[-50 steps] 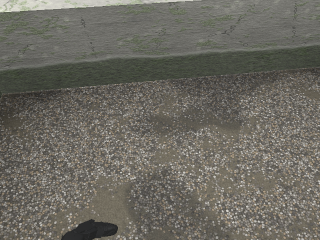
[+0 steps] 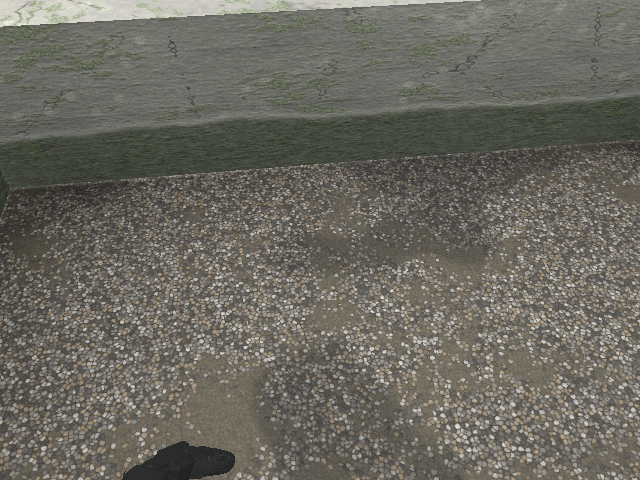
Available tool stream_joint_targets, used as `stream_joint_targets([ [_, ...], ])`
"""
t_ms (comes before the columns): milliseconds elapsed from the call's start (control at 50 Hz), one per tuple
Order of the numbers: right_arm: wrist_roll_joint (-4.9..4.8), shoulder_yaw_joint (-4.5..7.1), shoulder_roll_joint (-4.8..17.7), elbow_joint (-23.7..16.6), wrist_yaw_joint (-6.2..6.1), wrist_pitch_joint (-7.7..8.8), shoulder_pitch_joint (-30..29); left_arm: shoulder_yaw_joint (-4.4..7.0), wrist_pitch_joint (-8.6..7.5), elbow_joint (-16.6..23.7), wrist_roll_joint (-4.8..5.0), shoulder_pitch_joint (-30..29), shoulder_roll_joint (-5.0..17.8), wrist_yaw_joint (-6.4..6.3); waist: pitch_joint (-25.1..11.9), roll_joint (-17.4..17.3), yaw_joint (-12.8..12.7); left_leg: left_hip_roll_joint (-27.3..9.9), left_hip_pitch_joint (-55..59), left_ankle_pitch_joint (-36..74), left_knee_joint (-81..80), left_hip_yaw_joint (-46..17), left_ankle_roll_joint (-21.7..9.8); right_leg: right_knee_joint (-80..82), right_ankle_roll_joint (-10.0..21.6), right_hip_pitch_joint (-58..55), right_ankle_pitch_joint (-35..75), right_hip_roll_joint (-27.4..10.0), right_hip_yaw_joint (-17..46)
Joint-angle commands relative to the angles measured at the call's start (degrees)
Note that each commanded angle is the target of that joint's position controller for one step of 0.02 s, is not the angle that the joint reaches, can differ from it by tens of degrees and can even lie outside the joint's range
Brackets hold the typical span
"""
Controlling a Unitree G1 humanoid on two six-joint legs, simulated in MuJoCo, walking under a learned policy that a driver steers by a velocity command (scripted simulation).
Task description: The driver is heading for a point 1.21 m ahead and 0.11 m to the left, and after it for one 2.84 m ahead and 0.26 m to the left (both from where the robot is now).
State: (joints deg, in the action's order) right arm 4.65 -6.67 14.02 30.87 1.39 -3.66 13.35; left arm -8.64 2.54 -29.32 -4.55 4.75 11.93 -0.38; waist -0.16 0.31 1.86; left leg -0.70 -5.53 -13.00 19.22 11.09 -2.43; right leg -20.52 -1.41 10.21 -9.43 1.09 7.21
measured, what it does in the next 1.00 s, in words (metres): stands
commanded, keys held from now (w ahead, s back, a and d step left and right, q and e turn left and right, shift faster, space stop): w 0.64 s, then no key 0.36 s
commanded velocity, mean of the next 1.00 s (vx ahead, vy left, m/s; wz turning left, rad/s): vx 0.41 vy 0.00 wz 0.00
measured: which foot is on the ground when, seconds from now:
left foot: down 0.00-1.00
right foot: down 0.00-1.00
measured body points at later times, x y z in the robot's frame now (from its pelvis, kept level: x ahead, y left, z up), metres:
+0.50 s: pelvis +0.00 +0.00 +0.00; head +0.00 +0.00 +0.45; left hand +0.23 +0.18 -0.06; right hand +0.16 -0.22 -0.09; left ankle -0.02 +0.08 -0.75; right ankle +0.02 -0.14 -0.75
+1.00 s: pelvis +0.00 +0.00 +0.00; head -0.01 +0.00 +0.45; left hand +0.18 +0.20 -0.09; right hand +0.08 -0.24 -0.11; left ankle -0.02 +0.08 -0.75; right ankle +0.02 -0.14 -0.75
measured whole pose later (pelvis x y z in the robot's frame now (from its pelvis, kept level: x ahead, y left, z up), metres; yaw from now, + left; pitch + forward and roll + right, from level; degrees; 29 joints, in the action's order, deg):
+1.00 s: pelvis +0.00 +0.00 +0.00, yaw +1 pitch -1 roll +0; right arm 2.8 -4.5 14.3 37.0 2.7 -4.7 20.6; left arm -6.3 3.8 -34.5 -2.2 9.8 12.7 0.4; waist -1.1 1.1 2.7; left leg 0.7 -3.2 -9.5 13.0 8.7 -2.5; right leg -16.2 -1.4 8.3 -7.3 0.3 7.0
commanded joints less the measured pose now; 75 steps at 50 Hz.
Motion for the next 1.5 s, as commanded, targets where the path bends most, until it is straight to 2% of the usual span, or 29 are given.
stream_joint_targets([
  [20, 0.01, 1.61, 5.21, -4.80, -0.14, 0.86, -2.11, 1.44, -1.04, 5.75, -0.02, -5.66, 4.03, -0.16, -3.73, 0.41, -0.02, -6.85, 3.61, 6.14, -3.97, -8.96, -1.58, 1.72, 1.88, 2.26, 11.46, -3.43, 3.81],
  [500, 0.05, 1.49, 5.24, -4.82, -0.06, 0.89, -2.25, 1.39, -0.99, 5.76, -0.10, -5.42, 4.18, -0.19, -3.85, 0.38, -0.11, -6.58, 3.67, 7.08, -4.19, -9.90, -1.45, 2.13, 1.92, 1.93, 11.37, -3.69, 3.95],
  [520, 0.80, 1.10, 4.69, -6.04, 0.36, 1.17, -2.91, 1.28, -1.20, 7.24, 0.31, -7.38, 4.48, 0.27, -2.65, 0.40, 1.05, -7.00, 4.10, 11.99, -2.87, -10.13, -1.22, 2.02, 2.03, 4.30, 14.39, -3.66, 4.67],
  [540, 0.35, 1.46, 5.22, -4.63, 0.07, 1.01, -1.88, 1.32, -1.07, 5.78, -0.27, -5.33, 3.98, -0.14, -5.73, 0.12, -0.12, -6.74, 4.40, 8.70, -3.54, -10.12, -1.49, 2.14, 1.94, 1.02, 12.47, -3.97, 4.02],
  [600, 0.04, 1.38, 5.22, -4.92, 0.00, 0.96, -2.44, 1.30, -0.94, 5.89, -0.21, -5.38, 4.13, -0.21, -4.03, 0.32, -0.24, -6.60, 3.23, 6.78, -4.42, -10.21, -1.37, 2.26, 1.90, 1.47, 11.03, -3.83, 4.03],
  [660, -0.09, 1.35, 4.96, -4.25, 0.05, 0.91, -1.50, 1.37, -0.85, 5.29, -0.13, -4.47, 4.18, -0.19, -4.05, 0.80, -0.33, -6.60, 3.33, 6.84, -4.81, -10.34, -1.36, 3.32, 2.01, 1.03, 11.81, -4.53, 4.81],
  [680, -0.41, 1.54, 5.30, -3.47, 0.13, 0.85, 0.02, 1.52, -0.76, 4.66, 0.11, -3.75, 4.53, -0.14, -4.06, 1.33, -0.02, -6.60, 4.05, 7.15, -5.12, -10.60, -1.36, 3.71, 2.39, 0.83, 12.42, -4.87, 5.32],
  [700, 0.14, 1.30, 4.88, -3.93, 0.59, 1.07, 0.35, 1.48, -0.90, 5.67, 0.70, -5.35, 4.83, 0.41, -2.48, 1.66, 1.14, -7.15, 4.76, 13.27, -4.20, -11.03, -1.04, 4.06, 2.69, 2.94, 16.55, -5.28, 6.44],
  [720, 0.12, 1.66, 5.52, -2.96, 0.76, 1.06, 1.86, 1.63, -0.86, 5.03, 0.78, -4.45, 4.92, 0.55, -4.24, 1.18, 1.21, -7.45, 6.16, 14.89, -3.98, -11.45, -1.21, 3.97, 2.98, 2.06, 17.04, -5.56, 6.44],
  [760, -0.36, 2.06, 6.00, -1.93, 0.98, 0.83, 3.17, 1.90, -0.65, 4.11, 1.00, -3.04, 4.94, 0.66, -4.87, 0.49, 0.99, -7.58, 6.49, 14.44, -4.66, -11.90, -1.58, 4.35, 3.17, 1.21, 15.33, -5.66, 6.29],
  [900, -1.67, 3.34, 5.86, 1.04, 1.33, -0.02, 5.71, 3.23, 0.25, 0.83, 2.07, 0.26, 5.02, 0.76, -1.97, 0.30, 0.51, -7.42, 5.93, 10.03, -8.24, -12.73, -2.46, 6.06, 3.41, 2.31, 9.52, -5.72, 5.75],
  [1000, -2.13, 4.02, 5.48, 3.22, 1.03, -0.54, 8.21, 3.99, 0.47, -1.14, 2.61, 2.29, 4.85, 0.64, -1.02, 0.43, 0.65, -7.09, 6.24, 8.79, -9.36, -12.72, -2.79, 6.48, 3.77, 3.14, 8.82, -5.49, 5.26],
  [1020, -2.91, 4.54, 6.55, 4.49, 0.40, -0.99, 8.46, 4.30, 0.81, -2.53, 2.03, 4.10, 4.79, -0.05, -1.29, 0.34, -0.32, -6.47, 5.13, 4.30, -10.05, -12.35, -2.99, 5.71, 3.69, 1.66, 5.99, -4.76, 3.86],
  [1040, -3.10, 4.57, 6.23, 4.65, 0.06, -1.19, 8.38, 4.43, 0.92, -2.85, 2.09, 4.62, 4.74, -0.37, -0.09, 0.36, -0.42, -6.29, 4.12, 2.71, -10.65, -12.12, -2.91, 5.71, 3.66, 2.17, 5.60, -4.56, 3.69],
  [1080, -3.08, 4.68, 5.60, 5.43, -0.37, -1.39, 8.70, 4.73, 1.00, -3.53, 2.40, 5.32, 4.71, -0.70, 1.06, 0.46, -0.37, -5.98, 3.97, 2.93, -10.71, -11.69, -2.82, 5.72, 3.78, 3.26, 6.23, -4.40, 3.51],
  [1100, -2.39, 4.20, 4.01, 5.11, 0.06, -1.06, 9.64, 4.64, 0.66, -2.86, 3.10, 4.47, 4.60, -0.18, 1.11, 0.66, 0.71, -6.32, 5.64, 7.43, -9.98, -11.86, -2.70, 6.60, 4.08, 4.88, 9.87, -5.17, 4.98],
  [1120, -2.16, 4.28, 4.01, 5.72, 0.15, -0.98, 10.68, 4.73, 0.54, -3.09, 3.23, 4.63, 4.65, 0.07, 0.26, 0.73, 1.03, -6.35, 7.07, 9.75, -9.21, -11.92, -2.73, 6.51, 4.28, 4.98, 11.34, -5.25, 5.01],
  [1140, -2.86, 4.90, 5.73, 6.85, -0.46, -1.44, 10.93, 4.98, 0.78, -4.29, 2.48, 6.46, 4.60, -0.42, -0.65, 0.55, 0.07, -5.88, 6.50, 7.54, -9.19, -11.52, -2.94, 5.73, 4.10, 3.29, 8.48, -4.41, 3.48],
  [1160, -3.04, 4.94, 5.70, 6.93, -0.77, -1.68, 11.01, 5.02, 0.83, -4.45, 2.39, 6.98, 4.46, -0.58, -0.24, 0.46, 0.03, -5.77, 5.88, 6.22, -9.46, -11.36, -2.95, 5.70, 4.06, 3.43, 7.71, -4.15, 3.32],
  [1220, -3.05, 4.99, 4.97, 7.71, -1.27, -2.01, 11.12, 5.31, 0.94, -5.03, 2.68, 7.99, 4.41, -0.86, 1.07, 0.36, -0.02, -5.50, 5.21, 5.12, -9.69, -11.03, -2.93, 5.64, 4.28, 4.39, 7.89, -3.87, 3.04],
  [1320, -3.01, 5.09, 4.40, 8.95, -1.73, -2.23, 11.92, 5.66, 0.95, -5.76, 2.76, 9.68, 4.25, -0.95, 0.96, 0.50, 0.02, -5.23, 5.66, 6.36, -8.86, -10.56, -3.00, 5.63, 4.59, 4.73, 9.37, -3.66, 2.98],
  [1500, -3.10, 5.13, 3.72, 10.37, -2.03, -2.24, 12.09, 6.10, 1.13, -6.46, 2.86, 11.60, 4.04, -1.07, 1.39, 0.59, -0.22, -4.94, 4.93, 5.33, -8.65, -10.26, -2.86, 6.14, 5.07, 4.28, 10.03, -3.45, 3.23],
])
